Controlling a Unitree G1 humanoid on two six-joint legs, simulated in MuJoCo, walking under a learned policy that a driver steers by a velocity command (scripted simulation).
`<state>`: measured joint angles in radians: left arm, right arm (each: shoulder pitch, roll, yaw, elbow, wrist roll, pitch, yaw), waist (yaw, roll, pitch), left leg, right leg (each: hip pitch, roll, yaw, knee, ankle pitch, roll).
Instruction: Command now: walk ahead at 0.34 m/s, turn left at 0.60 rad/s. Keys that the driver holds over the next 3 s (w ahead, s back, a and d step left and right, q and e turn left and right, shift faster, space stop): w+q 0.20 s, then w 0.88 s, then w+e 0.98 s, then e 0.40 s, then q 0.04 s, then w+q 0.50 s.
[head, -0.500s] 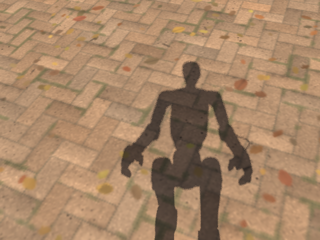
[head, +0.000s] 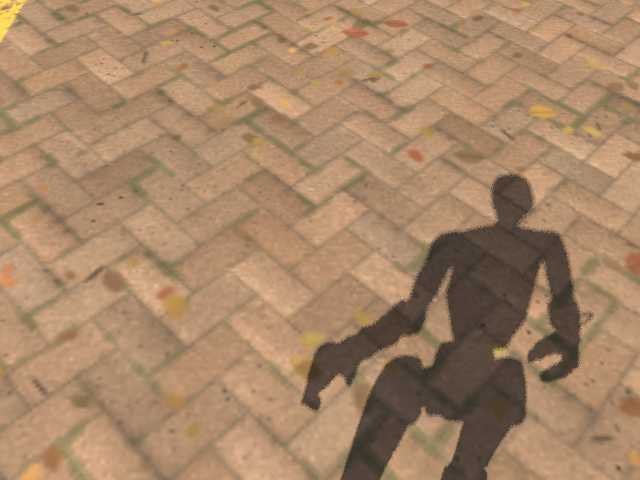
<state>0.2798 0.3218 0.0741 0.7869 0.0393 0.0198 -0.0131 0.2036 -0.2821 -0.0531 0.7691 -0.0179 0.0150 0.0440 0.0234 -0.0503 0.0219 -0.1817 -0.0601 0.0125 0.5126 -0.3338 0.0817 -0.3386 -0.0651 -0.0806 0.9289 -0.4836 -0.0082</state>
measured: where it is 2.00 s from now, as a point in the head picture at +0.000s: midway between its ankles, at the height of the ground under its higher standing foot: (263, 262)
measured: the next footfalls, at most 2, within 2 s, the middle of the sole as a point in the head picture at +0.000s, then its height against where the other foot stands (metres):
right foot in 0.38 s outside the picture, level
left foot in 0.90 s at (228, 426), level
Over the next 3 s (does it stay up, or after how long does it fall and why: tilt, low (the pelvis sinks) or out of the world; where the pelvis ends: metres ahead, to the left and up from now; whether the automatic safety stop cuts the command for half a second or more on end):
stays up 1.37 0.07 0.01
